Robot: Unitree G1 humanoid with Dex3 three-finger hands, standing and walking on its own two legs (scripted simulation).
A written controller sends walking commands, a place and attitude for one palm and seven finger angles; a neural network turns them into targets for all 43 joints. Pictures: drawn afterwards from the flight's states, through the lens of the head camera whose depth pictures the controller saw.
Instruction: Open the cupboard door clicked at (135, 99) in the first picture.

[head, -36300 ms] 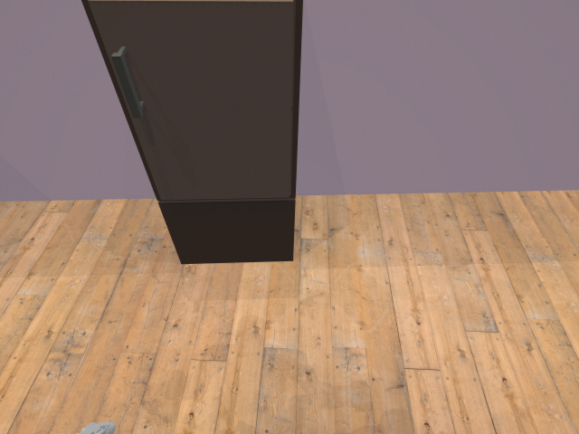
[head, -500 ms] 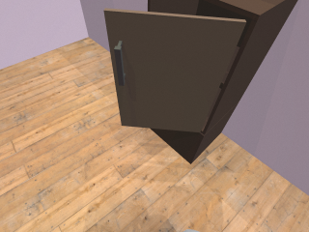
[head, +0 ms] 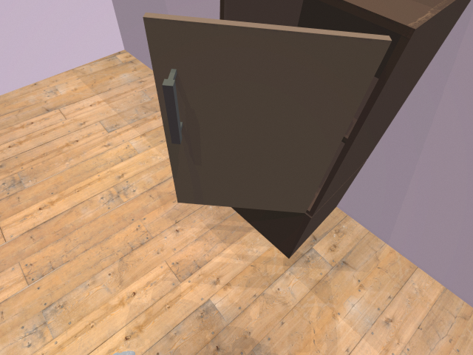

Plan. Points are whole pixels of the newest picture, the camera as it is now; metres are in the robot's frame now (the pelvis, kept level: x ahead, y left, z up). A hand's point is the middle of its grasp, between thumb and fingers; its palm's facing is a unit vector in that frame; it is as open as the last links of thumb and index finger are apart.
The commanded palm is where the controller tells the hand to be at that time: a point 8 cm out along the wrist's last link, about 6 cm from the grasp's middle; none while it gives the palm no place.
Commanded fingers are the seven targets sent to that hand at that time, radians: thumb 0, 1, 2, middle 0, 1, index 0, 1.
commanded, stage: come to a stop and stand still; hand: left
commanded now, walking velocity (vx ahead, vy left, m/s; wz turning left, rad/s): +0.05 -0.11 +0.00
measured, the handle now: (175, 108) +0.56 +0.17 +0.07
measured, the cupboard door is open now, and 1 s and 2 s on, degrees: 41 41 41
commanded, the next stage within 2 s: look again from close up in 0.66 s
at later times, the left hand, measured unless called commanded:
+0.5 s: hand out of the picture -0.02 +0.14 -0.17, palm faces +0.02 -0.98 -0.18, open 7.4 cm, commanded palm none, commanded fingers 0.00 0.90 0.90 -0.20 -0.30 -0.20 -0.30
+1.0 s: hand out of the picture -0.01 +0.16 -0.17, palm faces +0.00 -0.98 -0.21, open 7.3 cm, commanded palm none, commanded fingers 0.00 0.90 0.90 -0.20 -0.30 -0.20 -0.30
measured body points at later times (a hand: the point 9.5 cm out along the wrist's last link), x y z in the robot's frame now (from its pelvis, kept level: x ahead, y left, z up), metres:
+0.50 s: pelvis -0.02 -0.02 +0.01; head -0.01 -0.02 +0.46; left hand -0.02 +0.20 -0.15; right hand -0.01 -0.26 -0.15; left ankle -0.02 +0.09 -0.73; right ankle -0.06 -0.14 -0.73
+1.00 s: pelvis -0.02 -0.01 +0.00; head +0.00 -0.02 +0.45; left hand -0.01 +0.21 -0.15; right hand -0.02 -0.23 -0.16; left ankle -0.02 +0.09 -0.73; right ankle -0.06 -0.14 -0.73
